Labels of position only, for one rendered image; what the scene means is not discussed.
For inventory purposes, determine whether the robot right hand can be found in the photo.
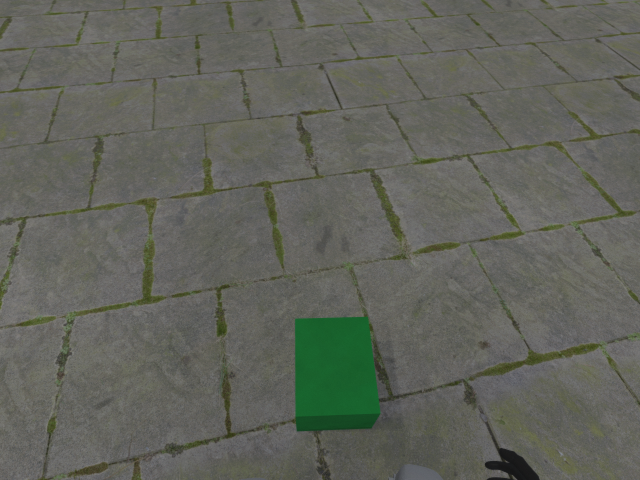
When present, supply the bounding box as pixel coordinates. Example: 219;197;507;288
485;448;540;480

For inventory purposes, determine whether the carton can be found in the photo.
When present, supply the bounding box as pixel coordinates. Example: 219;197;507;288
295;317;381;431

